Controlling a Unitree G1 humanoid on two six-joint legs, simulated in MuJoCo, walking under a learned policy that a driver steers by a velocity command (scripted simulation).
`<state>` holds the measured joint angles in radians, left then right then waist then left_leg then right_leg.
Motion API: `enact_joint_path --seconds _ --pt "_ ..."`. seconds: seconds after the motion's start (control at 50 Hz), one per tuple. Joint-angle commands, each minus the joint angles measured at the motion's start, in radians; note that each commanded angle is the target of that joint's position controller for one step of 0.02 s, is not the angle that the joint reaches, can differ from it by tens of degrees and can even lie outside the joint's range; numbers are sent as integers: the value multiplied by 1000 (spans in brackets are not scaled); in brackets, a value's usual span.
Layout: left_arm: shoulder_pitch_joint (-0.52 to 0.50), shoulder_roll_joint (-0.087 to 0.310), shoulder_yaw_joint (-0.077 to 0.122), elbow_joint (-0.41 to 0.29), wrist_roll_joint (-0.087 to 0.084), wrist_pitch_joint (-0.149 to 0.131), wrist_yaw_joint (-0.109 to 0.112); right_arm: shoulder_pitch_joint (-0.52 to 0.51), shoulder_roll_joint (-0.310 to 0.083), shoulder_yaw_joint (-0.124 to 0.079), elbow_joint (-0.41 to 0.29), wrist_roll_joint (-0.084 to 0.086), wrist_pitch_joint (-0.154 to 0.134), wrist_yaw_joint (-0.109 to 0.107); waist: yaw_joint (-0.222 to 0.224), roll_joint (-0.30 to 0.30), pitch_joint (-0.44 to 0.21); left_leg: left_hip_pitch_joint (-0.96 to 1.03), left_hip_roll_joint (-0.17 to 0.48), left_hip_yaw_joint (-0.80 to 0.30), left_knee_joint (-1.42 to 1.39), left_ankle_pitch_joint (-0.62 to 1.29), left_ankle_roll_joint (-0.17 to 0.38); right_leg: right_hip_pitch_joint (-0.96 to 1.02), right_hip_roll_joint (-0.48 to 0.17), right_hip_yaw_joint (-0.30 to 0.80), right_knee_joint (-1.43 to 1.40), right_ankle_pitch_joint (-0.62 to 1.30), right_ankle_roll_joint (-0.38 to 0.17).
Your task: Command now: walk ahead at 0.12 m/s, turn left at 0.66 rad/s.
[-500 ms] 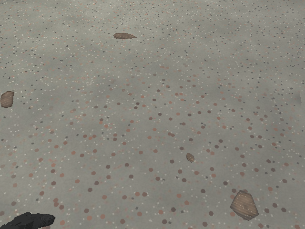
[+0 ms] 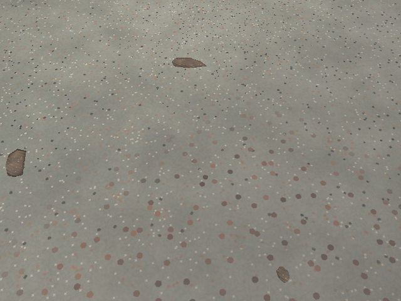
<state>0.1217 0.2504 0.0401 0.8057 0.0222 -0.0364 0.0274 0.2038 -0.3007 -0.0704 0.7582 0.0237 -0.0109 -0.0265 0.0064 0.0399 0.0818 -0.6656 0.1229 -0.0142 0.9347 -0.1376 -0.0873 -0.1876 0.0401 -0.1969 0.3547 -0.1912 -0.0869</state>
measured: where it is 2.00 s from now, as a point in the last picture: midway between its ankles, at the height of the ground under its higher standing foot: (44, 197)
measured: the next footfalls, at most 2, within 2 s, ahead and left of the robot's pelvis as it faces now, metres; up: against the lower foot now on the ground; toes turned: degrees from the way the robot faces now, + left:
left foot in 0.16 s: +0.16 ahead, +0.15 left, +0.00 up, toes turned +12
right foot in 0.60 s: +0.26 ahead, -0.03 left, +0.00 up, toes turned +45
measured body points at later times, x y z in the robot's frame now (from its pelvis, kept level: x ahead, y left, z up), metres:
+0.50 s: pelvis +0.10 +0.04 +0.00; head +0.15 +0.08 +0.44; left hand +0.17 +0.37 -0.11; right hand +0.38 -0.16 -0.08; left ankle +0.12 +0.14 -0.74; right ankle +0.22 -0.09 -0.71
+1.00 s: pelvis +0.20 +0.12 +0.00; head +0.21 +0.11 +0.45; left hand -0.01 +0.32 -0.12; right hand +0.52 +0.08 -0.08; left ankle +0.14 +0.22 -0.74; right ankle +0.23 -0.06 -0.74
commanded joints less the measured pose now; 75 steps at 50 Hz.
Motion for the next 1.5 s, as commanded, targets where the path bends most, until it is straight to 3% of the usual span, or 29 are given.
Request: enact_joint_path --seconds 0.02,0.14,0.16,0.18,0.2,0.22,0.26,0.4,0.58,0.6,0.64,0.68,0.78,0.8,0.9,0.96,1.0,1.02,1.04,1.06,1.1,1.16,1.32,1.38,1.42,1.44,1.46,1.48,1.5 --pt "-63 141 37 -68 -9 14 20 23 -42 -9 -74 -4 6 25 -6 -113 -149 127 -2 40 -112 63 24 67 -292 39 -50 499 -143" --pt "-77 158 58 -68 -59 44 21 102 -92 -42 -112 -6 18 63 -71 -105 -156 293 -93 122 -377 -4 147 122 -323 -11 248 570 -23" --pt "-31 153 60 -64 -49 43 17 188 -172 -74 -98 -15 11 47 -100 28 -177 465 -81 11 -465 369 206 -1 -240 -33 466 423 49" --pt "-24 104 48 -115 1 35 6 181 -316 -108 -116 -30 8 28 -35 330 -202 686 139 -387 -452 887 373 -365 -53 -30 776 -318 146" --pt "-62 119 41 -132 8 25 -7 188 -276 -92 -151 -59 -6 37 -68 252 -392 806 226 -632 -514 729 507 -489 42 231 979 -508 153" --pt "-91 142 48 -131 -22 19 -16 135 -251 -86 -172 -51 -18 46 -70 117 -387 792 214 -570 -540 592 475 -526 9 315 1008 -453 127" --pt "-124 135 51 -124 -20 19 -3 27 -183 -73 -191 4 -10 30 -20 -23 -240 631 121 -440 -563 366 377 -543 -33 323 885 -306 116" --pt "-121 93 42 -102 -30 25 1 -9 -190 -86 -248 -5 37 -26 -5 62 -255 511 5 -418 -556 226 293 -368 32 336 477 -144 163" --pt "-13 154 73 -76 -36 -6 -24 -91 -180 -79 -300 1 65 -17 12 144 -249 387 -72 -541 -509 -121 227 -88 18 338 113 -32 113" --pt "38 168 82 -60 -38 -6 -25 -81 -150 -65 -297 0 65 -13 27 92 -256 273 -124 -491 -461 -373 199 59 -41 348 37 -5 83" --pt "128 286 104 -59 9 -6 -30 -31 -68 -30 -323 4 41 0 10 -335 -200 -104 -296 -206 18 -463 145 169 -368 911 -187 -640 -111" --pt "8 203 83 -115 -9 -26 -15 -29 -160 -41 -283 -13 9 9 -8 -246 -84 -161 -165 -169 186 -277 112 62 -362 842 -190 -643 -115" --pt "188 182 60 -74 -29 -46 -13 -70 -70 -6 -274 -18 -34 20 53 -139 -47 -145 -112 -56 244 -99 76 35 -249 600 -198 -454 -73" --pt "219 208 65 -50 26 -32 -32 -109 -88 -1 -269 -110 -1 66 61 -94 -29 -80 -152 -72 181 -77 77 -42 -217 564 -222 -466 -61" --pt "228 234 76 -55 -1 -23 -53 -144 -74 17 -268 -56 8 105 72 -254 -35 167 -123 52 -214 -125 70 -82 -211 445 -249 -349 -51" --pt "271 240 77 -35 -2 -16 -54 -147 -76 21 -263 -56 -3 79 72 -230 -3 331 -137 95 -406 -186 117 -106 -259 443 -214 -328 -74" --pt "276 199 63 -23 -3 -16 -52 36 -92 10 -195 -61 -27 52 -30 -117 -54 642 -165 96 -508 -140 153 -219 -213 366 -12 -165 -64" --pt "244 147 45 -40 5 -26 -52 257 -152 -12 -136 -71 -44 40 -150 17 -180 914 -47 -67 -532 -279 170 -352 -123 268 318 -76 -41" --pt "171 33 11 -127 -12 -47 -51 386 -294 -39 -121 -89 -47 28 -194 300 -262 1088 236 -533 -681 -680 232 -655 -15 177 678 -338 3" --pt "90 115 28 -152 0 -48 -45 346 -269 -39 -120 -78 -47 24 -181 152 -188 976 283 -748 -733 -739 298 -808 -28 254 827 -257 -9" --pt "67 141 32 -140 15 -50 -66 238 -159 -7 -118 -66 -50 37 -98 33 -88 822 170 -492 -701 -537 277 -775 -125 258 840 -99 5" --pt "87 123 22 -127 31 -19 -93 198 -108 13 -95 -52 -66 36 -31 78 -13 649 83 -339 -815 -418 278 -690 -165 229 774 -47 52" --pt "-176 81 -18 -238 8 -9 -115 255 -130 7 15 -26 -106 40 -25 9 96 548 59 -65 -997 218 271 -436 -119 117 342 245 13" --pt "-136 104 -12 -218 6 -5 -94 278 -184 -1 61 -43 -103 33 0 52 -5 745 72 59 -818 903 230 -299 -4 30 296 139 -54" --pt "127 164 14 -145 4 -2 -72 271 -224 -12 78 -75 -74 11 127 109 -180 781 99 112 -421 1216 194 -29 82 26 318 -5 -93" --pt "347 206 37 -78 9 -1 -57 226 -225 -12 66 -76 -62 2 241 73 -275 643 68 140 -100 1128 175 233 72 63 267 -28 -117" --pt "448 309 73 -49 24 3 -38 258 -126 14 24 -62 -71 13 211 -115 -375 308 -37 128 328 514 149 532 -137 394 251 -317 -192" --pt "399 349 83 -45 4 9 -43 291 -66 31 -11 -54 -95 37 104 -329 -466 17 -206 18 570 -279 120 635 -324 986 6 -507 -296" --pt "313 307 83 -58 0 8 -47 151 -113 30 -44 -59 -107 33 122 -196 -326 -129 -155 -79 610 -201 137 570 -298 1015 -80 -420 -288"
Velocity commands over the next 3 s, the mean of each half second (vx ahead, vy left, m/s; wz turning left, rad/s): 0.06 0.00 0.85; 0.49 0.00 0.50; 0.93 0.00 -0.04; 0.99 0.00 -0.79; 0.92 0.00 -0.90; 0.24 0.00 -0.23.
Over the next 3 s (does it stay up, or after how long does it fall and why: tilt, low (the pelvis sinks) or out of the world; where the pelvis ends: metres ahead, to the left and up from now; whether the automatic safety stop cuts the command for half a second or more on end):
stays up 1.58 0.68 -0.01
